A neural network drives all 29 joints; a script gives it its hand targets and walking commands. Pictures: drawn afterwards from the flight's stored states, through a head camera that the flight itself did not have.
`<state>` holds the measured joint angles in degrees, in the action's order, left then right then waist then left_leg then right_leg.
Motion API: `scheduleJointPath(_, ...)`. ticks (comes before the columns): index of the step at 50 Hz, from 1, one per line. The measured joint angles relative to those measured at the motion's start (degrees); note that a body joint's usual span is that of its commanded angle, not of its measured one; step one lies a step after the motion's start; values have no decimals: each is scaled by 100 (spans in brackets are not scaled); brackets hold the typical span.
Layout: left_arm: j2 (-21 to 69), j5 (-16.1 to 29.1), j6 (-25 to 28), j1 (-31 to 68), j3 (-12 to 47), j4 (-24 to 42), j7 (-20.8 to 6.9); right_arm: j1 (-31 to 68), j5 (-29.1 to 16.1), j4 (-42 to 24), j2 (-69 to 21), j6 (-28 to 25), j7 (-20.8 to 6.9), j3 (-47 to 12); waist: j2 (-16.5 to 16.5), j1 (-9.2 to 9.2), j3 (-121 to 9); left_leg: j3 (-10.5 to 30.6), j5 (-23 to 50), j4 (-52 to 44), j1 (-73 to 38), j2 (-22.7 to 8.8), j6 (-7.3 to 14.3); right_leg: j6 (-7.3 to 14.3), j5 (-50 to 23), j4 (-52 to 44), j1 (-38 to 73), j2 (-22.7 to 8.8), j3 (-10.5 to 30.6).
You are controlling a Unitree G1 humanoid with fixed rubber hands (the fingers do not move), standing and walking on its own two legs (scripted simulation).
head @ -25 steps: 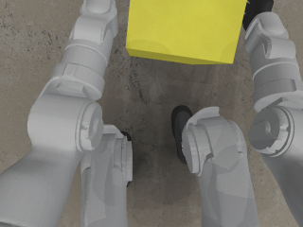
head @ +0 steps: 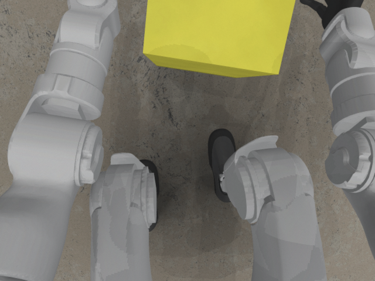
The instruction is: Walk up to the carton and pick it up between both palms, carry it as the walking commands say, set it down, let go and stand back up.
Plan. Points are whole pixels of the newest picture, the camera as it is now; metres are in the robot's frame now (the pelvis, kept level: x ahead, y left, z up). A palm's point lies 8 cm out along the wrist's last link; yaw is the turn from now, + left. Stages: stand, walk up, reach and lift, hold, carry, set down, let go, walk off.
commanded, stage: set down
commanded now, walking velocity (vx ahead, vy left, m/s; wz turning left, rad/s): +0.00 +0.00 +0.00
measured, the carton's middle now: (211, 11) +0.54 -0.11 -0.26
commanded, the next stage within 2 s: let go in 1.30 s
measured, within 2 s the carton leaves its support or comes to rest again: neither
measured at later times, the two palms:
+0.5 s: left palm out of the picture +0.59 +0.07 -0.02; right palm out of the picture +0.49 -0.30 -0.02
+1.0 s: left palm out of the picture +0.58 +0.07 +0.13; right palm out of the picture +0.49 -0.31 +0.13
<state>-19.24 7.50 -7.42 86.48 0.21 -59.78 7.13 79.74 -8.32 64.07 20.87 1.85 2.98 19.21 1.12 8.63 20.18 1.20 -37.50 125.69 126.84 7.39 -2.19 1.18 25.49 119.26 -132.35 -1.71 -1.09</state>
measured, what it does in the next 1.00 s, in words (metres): rises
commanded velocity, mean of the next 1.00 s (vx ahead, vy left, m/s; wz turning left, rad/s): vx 0.00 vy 0.00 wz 0.00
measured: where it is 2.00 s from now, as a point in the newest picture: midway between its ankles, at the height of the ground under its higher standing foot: (185, 192)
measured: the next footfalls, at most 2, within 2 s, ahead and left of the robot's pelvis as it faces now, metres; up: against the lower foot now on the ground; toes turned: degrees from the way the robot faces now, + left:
none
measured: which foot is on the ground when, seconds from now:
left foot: down 0.00-1.00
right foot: down 0.00-1.00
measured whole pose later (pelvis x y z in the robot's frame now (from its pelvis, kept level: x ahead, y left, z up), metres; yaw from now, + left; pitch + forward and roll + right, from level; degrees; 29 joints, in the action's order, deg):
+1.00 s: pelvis +0.03 -0.01 +0.22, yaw -1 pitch +45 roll +2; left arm -15.2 -0.3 -13.0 67.4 -10.0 -50.7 4.2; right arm 59.3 -2.8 44.9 14.3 10.7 0.6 21.5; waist 2.9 8.1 -4.1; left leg 2.6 -27.7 78.7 96.3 4.6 -1.3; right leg 0.6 18.3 74.5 -101.3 1.6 1.2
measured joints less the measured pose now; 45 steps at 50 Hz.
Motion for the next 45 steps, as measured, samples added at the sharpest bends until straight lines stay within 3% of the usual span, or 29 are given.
scheduleJointPath(7, -54, 111, -228, -301, -1, 422, 56, -206, -150, -644, -31, 258, 96, -234, 85, -21, -234, -87, -24, -177, -220, -120, 68, -54, -31, -171, 163, 125, 85)
scheduleJointPath(20, 136, -325, -437, -612, -618, 265, -70, -736, 264, -1039, -245, 669, 20, -10, 176, -16, -1242, -99, 93, -1128, -739, -194, 103, -86, -83, -1044, 672, 236, 171)
scheduleJointPath(45, 371, -730, -648, -1743, -962, 974, -231, -1865, 516, -1924, -588, 968, -197, 236, 176, -48, -2340, 100, 765, -3982, -2488, -249, 87, -68, -534, -3778, 2518, 321, 214)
